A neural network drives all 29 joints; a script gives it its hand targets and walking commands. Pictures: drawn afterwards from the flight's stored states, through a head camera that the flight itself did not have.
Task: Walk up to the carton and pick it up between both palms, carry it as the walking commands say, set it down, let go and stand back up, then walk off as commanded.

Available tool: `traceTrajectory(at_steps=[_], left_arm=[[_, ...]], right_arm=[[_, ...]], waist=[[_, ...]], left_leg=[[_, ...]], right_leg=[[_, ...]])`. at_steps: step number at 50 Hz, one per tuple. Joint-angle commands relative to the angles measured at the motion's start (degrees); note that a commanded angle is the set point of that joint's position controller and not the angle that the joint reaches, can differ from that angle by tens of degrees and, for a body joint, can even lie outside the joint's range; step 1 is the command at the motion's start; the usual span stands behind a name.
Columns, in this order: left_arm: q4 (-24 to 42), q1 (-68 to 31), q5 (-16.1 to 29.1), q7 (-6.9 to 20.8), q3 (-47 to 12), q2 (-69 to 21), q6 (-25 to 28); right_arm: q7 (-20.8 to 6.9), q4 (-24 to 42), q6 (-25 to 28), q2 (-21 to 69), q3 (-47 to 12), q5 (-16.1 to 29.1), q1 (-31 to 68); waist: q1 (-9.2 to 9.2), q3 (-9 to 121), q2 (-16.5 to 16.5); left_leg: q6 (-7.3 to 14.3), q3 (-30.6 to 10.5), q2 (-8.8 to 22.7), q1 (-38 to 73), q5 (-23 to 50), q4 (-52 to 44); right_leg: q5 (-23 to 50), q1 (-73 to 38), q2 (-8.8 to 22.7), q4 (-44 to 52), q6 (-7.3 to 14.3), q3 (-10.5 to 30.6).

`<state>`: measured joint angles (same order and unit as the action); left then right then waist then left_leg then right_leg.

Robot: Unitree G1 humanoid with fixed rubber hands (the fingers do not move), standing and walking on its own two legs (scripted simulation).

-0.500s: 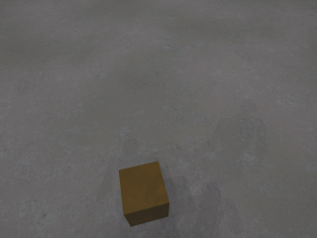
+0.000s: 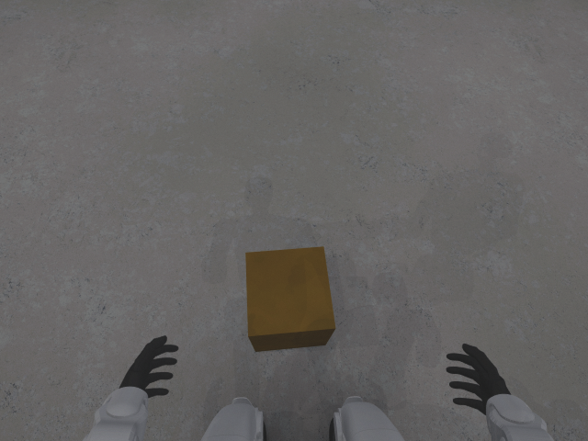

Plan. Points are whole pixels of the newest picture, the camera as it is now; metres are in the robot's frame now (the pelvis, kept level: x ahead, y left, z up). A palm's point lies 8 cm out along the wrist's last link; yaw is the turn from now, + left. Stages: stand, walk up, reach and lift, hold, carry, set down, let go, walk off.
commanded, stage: reach and lift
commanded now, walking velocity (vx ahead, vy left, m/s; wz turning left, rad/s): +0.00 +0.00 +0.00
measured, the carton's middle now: (288, 301) +0.45 +0.00 -0.61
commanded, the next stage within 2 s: none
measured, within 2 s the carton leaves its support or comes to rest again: neither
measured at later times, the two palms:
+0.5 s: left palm (159, 326) +0.28 +0.22 -0.13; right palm (458, 334) +0.25 -0.26 -0.13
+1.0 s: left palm (187, 267) +0.39 +0.19 -0.17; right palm (414, 255) +0.40 -0.23 -0.16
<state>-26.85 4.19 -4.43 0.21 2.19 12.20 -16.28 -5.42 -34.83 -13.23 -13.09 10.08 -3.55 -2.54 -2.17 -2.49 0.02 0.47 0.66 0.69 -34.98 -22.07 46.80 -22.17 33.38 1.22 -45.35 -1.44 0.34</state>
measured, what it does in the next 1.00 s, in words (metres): lowers itself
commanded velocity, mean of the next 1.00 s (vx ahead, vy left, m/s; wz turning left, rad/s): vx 0.00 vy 0.00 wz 0.00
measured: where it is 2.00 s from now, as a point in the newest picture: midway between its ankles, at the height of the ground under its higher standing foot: outside the picture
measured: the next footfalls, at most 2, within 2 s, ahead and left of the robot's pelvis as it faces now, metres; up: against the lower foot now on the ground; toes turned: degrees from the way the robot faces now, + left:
none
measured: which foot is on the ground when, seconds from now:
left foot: down 0.00-1.00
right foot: down 0.00-1.00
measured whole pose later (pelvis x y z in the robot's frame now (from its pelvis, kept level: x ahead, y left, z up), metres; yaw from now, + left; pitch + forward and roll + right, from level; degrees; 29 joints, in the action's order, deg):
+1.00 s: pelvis -0.06 -0.01 -0.07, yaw +0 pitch +39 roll +0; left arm -47.4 -51.1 -0.3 -2.5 16.3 12.0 -9.4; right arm -2.0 -50.6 -8.9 -16.3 14.2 1.5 52.6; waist 0.2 3.6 -0.6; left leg -0.9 -0.7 0.0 -80.5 -18.1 59.8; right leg -19.2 80.2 -0.1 -60.5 -1.5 2.1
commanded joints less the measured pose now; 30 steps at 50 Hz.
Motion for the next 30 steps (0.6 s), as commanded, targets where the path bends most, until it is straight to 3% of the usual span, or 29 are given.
traceTrajectory(at_steps=[1, 7, 13, 19, 30], left_arm=[[4.9, -2.7, 0.3, -1.6, 1.6, 4.1, 2.6], [2.9, -4.5, 2.2, -2.8, 2.8, 5.5, 4.0], [-1.1, -15.6, 3.3, -1.3, 4.0, 6.8, 4.3], [-6.1, -27.5, 3.6, 0.1, 6.2, 8.5, 2.8], [-11.4, -45.4, 4.3, 0.6, 9.7, 9.0, 3.6]], right_arm=[[-0.3, 3.7, 2.9, -9.7, 2.7, 1.0, 0.5], [0.2, 5.5, 3.7, -10.0, 0.6, 4.1, 1.1], [1.5, 4.8, 2.7, -8.2, -1.1, 6.2, 11.8], [2.9, 2.6, 0.4, -6.9, -1.6, 6.4, 22.7], [5.1, -1.1, 0.4, -6.8, 0.3, 6.1, 39.3]], waist=[[-1.15, 22.3, 3.7], [-0.46, 28.3, 1.8], [0.02, 24.7, 0.6], [-0.08, 25.7, 0.2], [0.07, 36.8, 0.6]], left_leg=[[-2.0, -4.7, -1.5, 16.5, 31.2, 1.7], [-2.0, -4.2, -2.0, 11.3, 32.2, 3.2], [-1.5, -1.3, -2.5, 0.3, 15.8, 2.4], [-1.4, 0.0, -2.0, -5.0, 6.3, 3.3], [-2.0, 1.3, -2.8, -11.6, 8.4, 6.1]], right_leg=[[20.3, 8.0, -4.5, -1.6, 2.2, -2.6], [25.1, 5.9, -4.6, -3.3, 1.1, -1.7], [17.8, 7.3, -4.1, -2.7, 0.0, -1.7], [8.9, 9.9, -3.2, -2.7, -0.4, -2.3], [9.3, 14.5, -3.0, -5.5, -1.0, -2.4]])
